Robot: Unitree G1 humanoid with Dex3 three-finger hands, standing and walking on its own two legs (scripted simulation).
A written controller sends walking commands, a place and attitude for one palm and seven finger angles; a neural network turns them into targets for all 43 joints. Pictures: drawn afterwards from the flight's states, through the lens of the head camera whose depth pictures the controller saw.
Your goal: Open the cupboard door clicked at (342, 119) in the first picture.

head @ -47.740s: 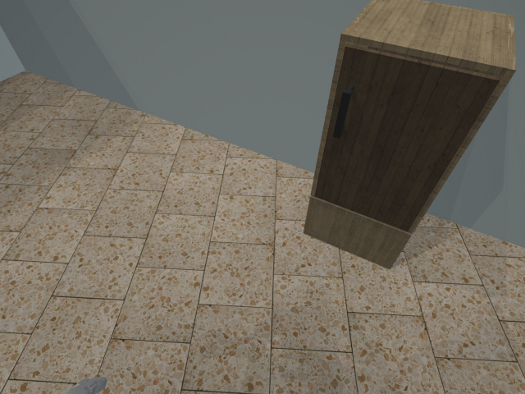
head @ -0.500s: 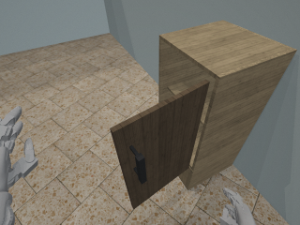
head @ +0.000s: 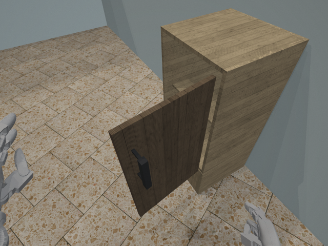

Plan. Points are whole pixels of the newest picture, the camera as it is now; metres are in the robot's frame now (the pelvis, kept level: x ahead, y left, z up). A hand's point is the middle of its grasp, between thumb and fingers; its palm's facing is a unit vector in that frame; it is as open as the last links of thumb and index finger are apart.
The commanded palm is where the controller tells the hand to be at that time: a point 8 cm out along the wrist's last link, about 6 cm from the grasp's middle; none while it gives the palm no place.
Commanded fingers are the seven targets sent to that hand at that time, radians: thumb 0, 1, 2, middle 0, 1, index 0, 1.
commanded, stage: step back with the hand held close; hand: left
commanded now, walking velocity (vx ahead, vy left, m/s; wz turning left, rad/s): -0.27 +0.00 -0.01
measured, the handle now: (141, 169) +0.34 +0.11 -0.05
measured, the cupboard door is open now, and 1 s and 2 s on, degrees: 98 98 98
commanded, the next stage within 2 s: stop stepping back and stand still in 1.30 s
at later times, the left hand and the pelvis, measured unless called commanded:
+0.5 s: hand out of the picture +0.14 +0.29 +0.15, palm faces +0.42 -0.77 -0.49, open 7.4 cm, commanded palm +0.08 +0.32 +0.17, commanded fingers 0.00 0.90 0.90 -0.20 -0.30 -0.20 -0.30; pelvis -0.06 +0.03 -0.01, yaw -1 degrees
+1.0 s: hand out of the picture +0.10 +0.28 +0.15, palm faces +0.42 -0.78 -0.46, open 7.4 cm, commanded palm +0.02 +0.34 +0.17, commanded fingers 0.00 0.90 0.90 -0.20 -0.30 -0.20 -0.30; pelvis -0.11 +0.03 -0.03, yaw +2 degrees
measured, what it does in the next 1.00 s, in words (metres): shifts its weight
